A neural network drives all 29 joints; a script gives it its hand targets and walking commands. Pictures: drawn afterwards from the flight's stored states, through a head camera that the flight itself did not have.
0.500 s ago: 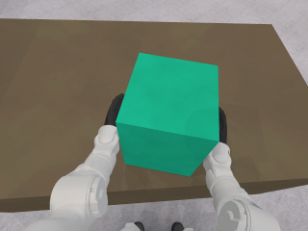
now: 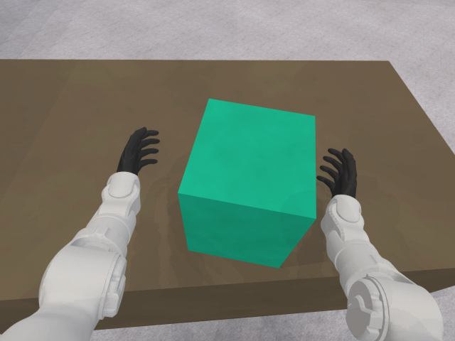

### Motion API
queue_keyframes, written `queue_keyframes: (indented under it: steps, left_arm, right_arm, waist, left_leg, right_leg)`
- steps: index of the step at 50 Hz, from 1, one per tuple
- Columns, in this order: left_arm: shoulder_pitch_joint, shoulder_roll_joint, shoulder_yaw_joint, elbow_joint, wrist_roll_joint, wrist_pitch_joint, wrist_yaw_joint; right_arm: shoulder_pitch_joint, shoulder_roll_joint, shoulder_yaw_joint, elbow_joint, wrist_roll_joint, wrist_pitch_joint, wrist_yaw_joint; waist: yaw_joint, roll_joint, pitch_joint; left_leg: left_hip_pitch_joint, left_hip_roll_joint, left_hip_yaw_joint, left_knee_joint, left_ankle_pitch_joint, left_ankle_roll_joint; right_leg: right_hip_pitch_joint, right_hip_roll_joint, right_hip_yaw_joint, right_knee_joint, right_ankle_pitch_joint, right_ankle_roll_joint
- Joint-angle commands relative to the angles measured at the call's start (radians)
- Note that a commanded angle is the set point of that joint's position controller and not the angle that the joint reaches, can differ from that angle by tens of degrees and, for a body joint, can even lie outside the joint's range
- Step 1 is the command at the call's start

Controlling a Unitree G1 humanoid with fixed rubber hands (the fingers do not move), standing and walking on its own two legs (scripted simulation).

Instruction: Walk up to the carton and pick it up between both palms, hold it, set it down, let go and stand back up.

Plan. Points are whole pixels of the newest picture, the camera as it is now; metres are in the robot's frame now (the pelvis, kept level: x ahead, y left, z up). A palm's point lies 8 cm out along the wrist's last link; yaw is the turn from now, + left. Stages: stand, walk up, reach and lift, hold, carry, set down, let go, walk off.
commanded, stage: set down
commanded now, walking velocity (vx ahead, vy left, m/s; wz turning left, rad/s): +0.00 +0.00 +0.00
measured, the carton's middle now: (246, 189) +0.42 -0.02 -0.02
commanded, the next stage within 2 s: none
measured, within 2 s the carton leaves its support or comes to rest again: neither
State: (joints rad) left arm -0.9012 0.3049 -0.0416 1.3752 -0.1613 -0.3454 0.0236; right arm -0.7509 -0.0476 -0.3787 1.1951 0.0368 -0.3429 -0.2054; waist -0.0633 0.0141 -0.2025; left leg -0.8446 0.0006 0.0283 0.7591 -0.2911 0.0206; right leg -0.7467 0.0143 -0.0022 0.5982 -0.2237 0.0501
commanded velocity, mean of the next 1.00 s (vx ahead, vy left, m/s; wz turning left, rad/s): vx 0.00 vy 0.00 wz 0.00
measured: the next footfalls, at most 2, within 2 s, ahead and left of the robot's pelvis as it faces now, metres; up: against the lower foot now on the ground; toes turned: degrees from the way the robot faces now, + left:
none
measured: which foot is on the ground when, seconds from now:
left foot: down 0.00-1.00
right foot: down 0.00-1.00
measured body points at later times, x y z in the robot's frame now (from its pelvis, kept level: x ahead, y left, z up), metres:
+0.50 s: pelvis -0.02 +0.00 +0.00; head +0.06 +0.04 +0.44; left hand +0.41 +0.19 +0.01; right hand +0.36 -0.17 +0.00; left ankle +0.03 +0.05 -0.71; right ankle +0.02 -0.17 -0.71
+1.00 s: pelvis -0.02 -0.01 +0.01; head +0.04 +0.02 +0.45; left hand +0.35 +0.21 -0.01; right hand +0.30 -0.18 -0.01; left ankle +0.03 +0.05 -0.71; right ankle +0.02 -0.17 -0.71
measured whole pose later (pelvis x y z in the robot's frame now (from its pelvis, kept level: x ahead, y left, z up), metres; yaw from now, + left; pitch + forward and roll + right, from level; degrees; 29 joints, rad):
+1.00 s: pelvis -0.02 -0.01 +0.01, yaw +1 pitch +15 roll -4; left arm -0.42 0.34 -0.09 0.92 -0.21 -0.25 -0.08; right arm -0.32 0.08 -0.14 0.85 0.07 -0.32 -0.28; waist -0.06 0.01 -0.14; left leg -0.72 0.00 0.03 0.69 -0.24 0.02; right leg -0.63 0.01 0.00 0.54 -0.18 0.05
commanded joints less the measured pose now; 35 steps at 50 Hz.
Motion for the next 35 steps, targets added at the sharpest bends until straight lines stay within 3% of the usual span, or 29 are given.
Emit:
queue_keyframes:
  steps: [1,3,9,13,20,24,26,35]
  left_arm:
    - [-0.650,0.073,-0.113,-0.151,-0.156,-0.026,-0.042]
    - [-0.615,0.085,-0.090,-0.189,-0.145,-0.016,-0.046]
    - [-0.553,0.122,-0.041,-0.289,-0.110,-0.009,-0.041]
    - [-0.503,0.129,-0.014,-0.360,-0.096,-0.013,-0.038]
    - [-0.360,0.173,0.018,-0.378,-0.067,0.013,-0.052]
    - [-0.279,0.183,0.019,-0.448,-0.067,0.019,-0.066]
    - [-0.231,0.192,0.031,-0.494,-0.064,0.016,-0.066]
    - [-0.127,0.207,0.021,-0.607,-0.094,0.014,-0.086]
  right_arm:
    - [-0.578,-0.140,0.206,-0.219,0.069,-0.011,0.004]
    - [-0.537,-0.136,0.212,-0.219,0.059,-0.008,0.002]
    - [-0.463,-0.133,0.202,-0.218,0.055,-0.020,-0.005]
    - [-0.407,-0.107,0.212,-0.281,0.050,-0.037,-0.015]
    - [-0.316,-0.083,0.247,-0.365,0.066,-0.057,-0.043]
    - [-0.240,-0.059,0.273,-0.447,0.067,-0.076,-0.064]
    - [-0.207,-0.050,0.288,-0.502,0.075,-0.090,-0.065]
    - [-0.065,-0.002,0.339,-0.568,0.080,-0.070,-0.060]
  waist:
    - [-0.070,0.142,-0.757]
    - [-0.062,0.130,-0.768]
    - [-0.045,0.168,-0.767]
    - [-0.030,0.166,-0.822]
    - [0.003,0.153,-0.776]
    - [0.009,0.146,-0.803]
    - [0.030,0.151,-0.821]
    - [0.044,0.155,-0.694]
  left_leg:
    - [0.615,0.050,-0.055,-0.053,0.330,-0.104]
    - [0.632,0.051,-0.065,-0.052,0.336,-0.105]
    - [0.659,0.055,-0.078,-0.065,0.385,-0.122]
    - [0.687,0.054,-0.082,-0.070,0.420,-0.126]
    - [0.680,0.048,-0.064,-0.078,0.452,-0.123]
    - [0.688,0.040,-0.056,-0.076,0.468,-0.117]
    - [0.708,0.041,-0.062,-0.072,0.489,-0.119]
    - [0.692,0.049,-0.085,-0.137,0.270,-0.108]
  right_leg:
    - [0.086,0.035,-0.071,-0.004,0.183,-0.073]
    - [0.096,0.035,-0.073,0.002,0.209,-0.068]
    - [0.132,0.031,-0.062,0.006,0.241,-0.059]
    - [0.178,0.032,-0.053,-0.003,0.267,-0.054]
    - [0.255,0.025,-0.038,-0.033,0.290,-0.045]
    - [0.306,0.026,-0.039,-0.042,0.318,-0.038]
    - [0.303,0.027,-0.045,-0.035,0.327,-0.039]
    - [0.267,0.018,-0.036,-0.072,0.143,-0.057]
